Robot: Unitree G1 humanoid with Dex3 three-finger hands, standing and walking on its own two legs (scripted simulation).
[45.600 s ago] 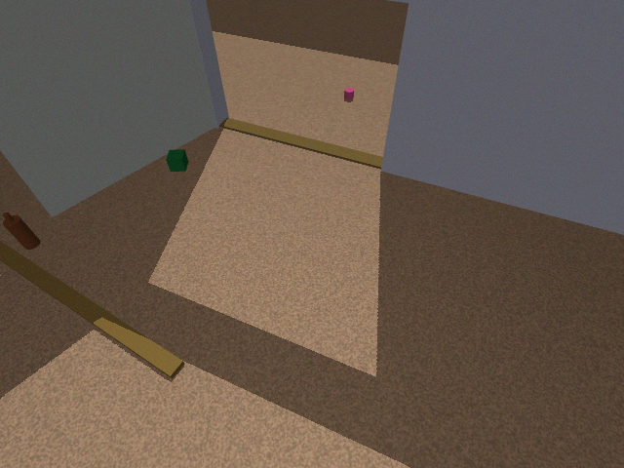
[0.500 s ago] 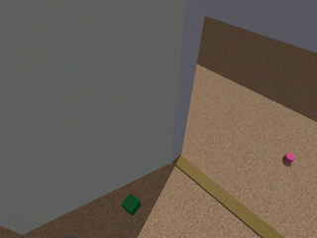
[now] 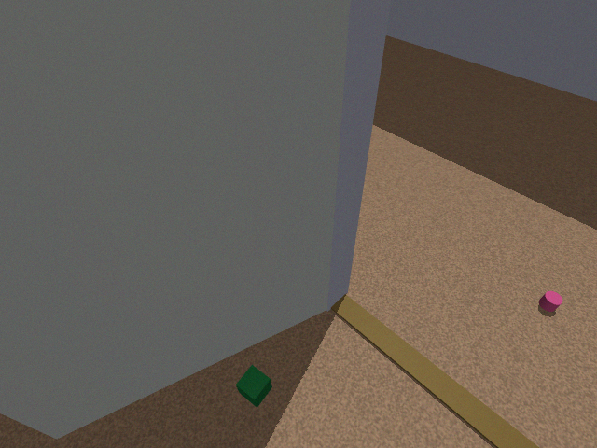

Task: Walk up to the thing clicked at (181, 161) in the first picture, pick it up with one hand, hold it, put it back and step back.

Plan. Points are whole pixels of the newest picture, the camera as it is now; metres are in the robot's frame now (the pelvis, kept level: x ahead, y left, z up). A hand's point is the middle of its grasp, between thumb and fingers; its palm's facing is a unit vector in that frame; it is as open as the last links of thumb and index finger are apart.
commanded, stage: stand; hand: left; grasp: from above
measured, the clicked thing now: (254, 386) +0.44 +0.19 -0.74
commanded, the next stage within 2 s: step back in 1.56 s
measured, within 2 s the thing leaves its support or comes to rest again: neither
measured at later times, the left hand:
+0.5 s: hand out of the picture +0.08 +0.23 -0.16, palm faces +0.02 -0.94 -0.34, open 7.3 cm
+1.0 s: hand out of the picture +0.11 +0.23 -0.15, palm faces +0.04 -0.94 -0.35, open 7.3 cm
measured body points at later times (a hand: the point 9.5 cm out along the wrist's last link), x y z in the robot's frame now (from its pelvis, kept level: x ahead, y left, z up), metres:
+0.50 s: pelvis +0.02 -0.01 +0.00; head +0.03 -0.02 +0.45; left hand +0.08 +0.27 -0.14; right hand +0.08 -0.30 -0.14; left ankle +0.02 +0.10 -0.75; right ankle +0.02 -0.12 -0.75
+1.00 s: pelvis +0.03 -0.02 +0.00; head +0.04 -0.03 +0.45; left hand +0.11 +0.27 -0.13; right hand +0.11 -0.31 -0.14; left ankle +0.02 +0.10 -0.75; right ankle +0.02 -0.12 -0.75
